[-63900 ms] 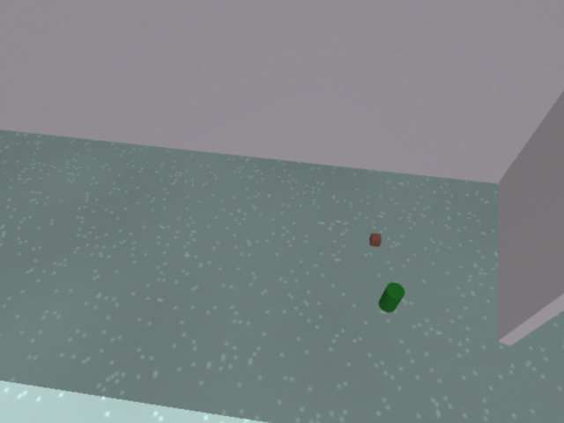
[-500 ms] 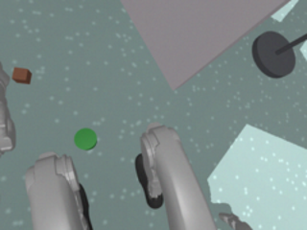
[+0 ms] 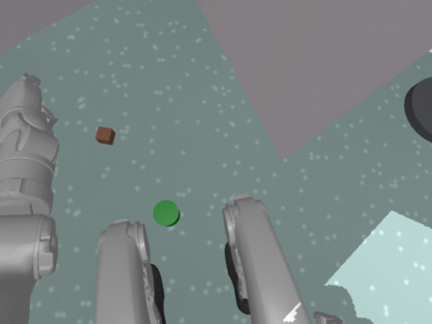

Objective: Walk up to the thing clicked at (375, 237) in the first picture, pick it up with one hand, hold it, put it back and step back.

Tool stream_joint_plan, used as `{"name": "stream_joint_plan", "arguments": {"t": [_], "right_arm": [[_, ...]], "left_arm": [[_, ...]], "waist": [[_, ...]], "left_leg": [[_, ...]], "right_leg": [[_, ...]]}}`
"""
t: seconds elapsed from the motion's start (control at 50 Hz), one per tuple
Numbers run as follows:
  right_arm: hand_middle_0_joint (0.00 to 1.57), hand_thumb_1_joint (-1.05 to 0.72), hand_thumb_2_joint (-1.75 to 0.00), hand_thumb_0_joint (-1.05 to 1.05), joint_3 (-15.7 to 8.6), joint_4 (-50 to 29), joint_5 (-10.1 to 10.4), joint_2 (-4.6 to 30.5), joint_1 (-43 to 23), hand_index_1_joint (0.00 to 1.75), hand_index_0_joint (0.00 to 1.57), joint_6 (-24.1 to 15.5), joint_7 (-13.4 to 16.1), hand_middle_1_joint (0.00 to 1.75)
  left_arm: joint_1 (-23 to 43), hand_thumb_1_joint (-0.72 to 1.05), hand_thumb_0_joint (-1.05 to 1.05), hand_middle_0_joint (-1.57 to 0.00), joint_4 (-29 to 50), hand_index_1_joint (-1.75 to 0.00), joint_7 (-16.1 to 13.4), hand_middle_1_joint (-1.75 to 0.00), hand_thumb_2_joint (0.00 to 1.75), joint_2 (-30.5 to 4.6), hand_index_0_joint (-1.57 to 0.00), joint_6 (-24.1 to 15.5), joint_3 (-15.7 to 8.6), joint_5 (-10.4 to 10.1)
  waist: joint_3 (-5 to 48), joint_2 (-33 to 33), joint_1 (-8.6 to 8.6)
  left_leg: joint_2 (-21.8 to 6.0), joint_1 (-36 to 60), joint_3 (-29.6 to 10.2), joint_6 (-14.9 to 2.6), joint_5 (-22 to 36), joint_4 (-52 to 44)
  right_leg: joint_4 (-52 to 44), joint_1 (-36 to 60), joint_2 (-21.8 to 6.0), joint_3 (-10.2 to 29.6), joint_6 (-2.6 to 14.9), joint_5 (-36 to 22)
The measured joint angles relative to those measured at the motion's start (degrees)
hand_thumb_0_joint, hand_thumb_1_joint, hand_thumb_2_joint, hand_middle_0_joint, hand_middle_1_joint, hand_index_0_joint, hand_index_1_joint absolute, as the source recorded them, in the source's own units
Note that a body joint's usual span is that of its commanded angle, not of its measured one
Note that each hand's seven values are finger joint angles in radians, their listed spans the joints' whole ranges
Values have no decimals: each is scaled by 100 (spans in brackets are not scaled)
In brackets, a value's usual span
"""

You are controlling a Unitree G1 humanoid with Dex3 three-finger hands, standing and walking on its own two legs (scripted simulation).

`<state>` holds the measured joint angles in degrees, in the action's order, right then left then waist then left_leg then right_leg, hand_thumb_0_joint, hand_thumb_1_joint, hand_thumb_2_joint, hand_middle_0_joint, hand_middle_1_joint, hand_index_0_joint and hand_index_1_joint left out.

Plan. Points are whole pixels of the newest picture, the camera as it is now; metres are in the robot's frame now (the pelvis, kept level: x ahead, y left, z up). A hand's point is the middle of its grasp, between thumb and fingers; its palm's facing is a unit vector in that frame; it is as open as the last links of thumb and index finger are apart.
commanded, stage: go down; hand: left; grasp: from above
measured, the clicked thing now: (105, 135) +0.59 +0.23 -0.41
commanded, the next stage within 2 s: home in 0.96 s
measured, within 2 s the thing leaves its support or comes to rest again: neither
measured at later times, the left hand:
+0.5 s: hand out of the picture +0.32 +0.20 +0.11, palm faces +0.11 -0.96 -0.24, open 7.4 cm
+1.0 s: hand out of the picture +0.20 +0.21 +0.24, palm faces +0.15 -0.96 -0.22, open 7.4 cm
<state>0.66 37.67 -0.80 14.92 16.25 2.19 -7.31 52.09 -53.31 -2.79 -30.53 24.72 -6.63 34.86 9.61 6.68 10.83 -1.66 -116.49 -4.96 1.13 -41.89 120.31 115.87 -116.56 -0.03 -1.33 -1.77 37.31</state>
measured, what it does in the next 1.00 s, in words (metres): rises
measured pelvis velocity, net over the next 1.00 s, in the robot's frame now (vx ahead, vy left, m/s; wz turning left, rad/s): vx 0.06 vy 0.01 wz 0.09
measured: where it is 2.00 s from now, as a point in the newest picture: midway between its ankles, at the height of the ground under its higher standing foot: (200, 303)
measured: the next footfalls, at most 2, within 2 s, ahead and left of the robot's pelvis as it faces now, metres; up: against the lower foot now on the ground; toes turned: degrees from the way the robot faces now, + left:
none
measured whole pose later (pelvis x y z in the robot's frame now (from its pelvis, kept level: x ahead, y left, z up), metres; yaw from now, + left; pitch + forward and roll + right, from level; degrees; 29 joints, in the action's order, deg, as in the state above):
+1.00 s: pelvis +0.06 +0.01 +0.29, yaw +5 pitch +9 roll -3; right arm 1.8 30.3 0.5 12.3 15.8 -10.4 10.1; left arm -29.2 5.8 -2.3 -13.2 24.8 -1.7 -3.5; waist 9.5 3.0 2.1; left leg -1.9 -38.1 -3.5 0.5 -27.7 56.4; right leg 51.4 -36.2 -0.9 -3.1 -1.7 24.4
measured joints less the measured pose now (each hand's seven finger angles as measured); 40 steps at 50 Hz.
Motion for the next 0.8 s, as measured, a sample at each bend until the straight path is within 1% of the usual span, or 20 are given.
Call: {"name": "stream_joint_plan", "arguments": {"t": [0.04,0.08,0.12,0.16,0.22,0.32,0.38,0.44,0.5,0.58,0.66,0.8], "right_arm": [[20,-90,-90,0,-66,-81,62,7,-173,30,20,54,147,30],[20,-90,-90,0,-103,-141,99,21,-335,30,20,44,304,30],[20,-90,-90,0,-114,-164,118,44,-495,30,20,-29,462,30],[20,-90,-90,0,-120,-171,127,65,-634,30,20,-156,610,30],[20,-90,-90,0,-135,-176,126,79,-780,30,20,-395,791,30],[20,-90,-90,0,-130,-174,109,75,-893,30,20,-752,997,30],[20,-90,-90,0,-89,-187,121,40,-887,30,20,-872,1098,30],[20,-90,-90,0,-17,-197,144,-39,-816,30,20,-936,1199,30],[20,-90,-90,0,62,-205,152,-135,-695,30,20,-955,1291,30],[20,-90,-90,0,145,-257,159,-249,-488,30,20,-926,1373,30],[20,-90,-90,1,188,-344,174,-323,-268,30,20,-904,1437,30],[20,-90,-90,1,179,-527,184,-351,29,30,20,-964,1570,30]], "left_arm": [[-593,89,0,-22,646,-30,96,-31,89,225,-21,63,38,-420],[-1075,90,0,-22,1098,-30,121,-31,89,446,-21,118,120,-807],[-1454,90,0,-22,1356,-30,85,-31,89,644,-21,156,203,-1143],[-1757,90,0,-21,1458,-30,9,-31,89,804,-21,171,269,-1423],[-2191,90,0,-21,1534,-30,-152,-31,89,976,-21,151,320,-1849],[-2972,90,0,-21,1762,-30,-342,-31,89,1201,-21,14,309,-2605],[-3449,90,1,-21,2015,-30,-380,-31,89,1324,-20,-88,270,-2986],[-3915,90,1,-21,2345,-30,-363,-31,89,1442,-20,-180,213,-3314],[-4396,90,1,-21,2696,-30,-312,-31,89,1553,-20,-268,171,-3535],[-5073,91,1,-21,3172,-30,-241,-30,89,1652,-20,-324,174,-3689],[-5819,91,1,-20,3739,-30,-190,-30,89,1718,-20,-316,235,-3779],[-7167,91,1,-20,4934,-30,-130,-30,89,1773,-20,-173,402,-3852]], "waist": [[42,-29,-167],[78,-111,-315],[99,-211,-424],[118,-315,-493],[165,-465,-548],[166,-609,-558],[116,-634,-557],[64,-648,-568],[27,-631,-571],[-13,-558,-582],[-68,-475,-613],[-62,-381,-720]], "left_leg": [[-24,415,33,-10,73,-399],[-32,867,62,-9,161,-814],[-21,1335,64,2,260,-1228],[-1,1794,47,23,364,-1632],[12,2451,13,50,502,-2202],[18,3488,-28,71,695,-3053],[3,4066,-27,61,791,-3511],[-21,4618,-6,46,882,-3952],[-31,5148,28,25,972,-4377],[-47,5808,84,-5,1087,-4908],[-59,6430,145,-37,1196,-5399],[-57,7285,204,-67,1354,-6075]], "right_leg": [[-386,412,5,4,6,-63],[-779,865,-3,5,20,-129],[-1174,1349,-28,-18,42,-194],[-1567,1835,-59,-58,66,-261],[-2132,2527,-84,-122,94,-363],[-2997,3617,-105,-206,115,-522],[-3472,4212,-95,-228,114,-618],[-3928,4772,-76,-228,109,-718],[-4363,5304,-71,-215,96,-814],[-4913,5964,-60,-183,71,-946],[-5427,6585,-51,-144,42,-1079],[-6133,7448,-56,-112,13,-1258]]}}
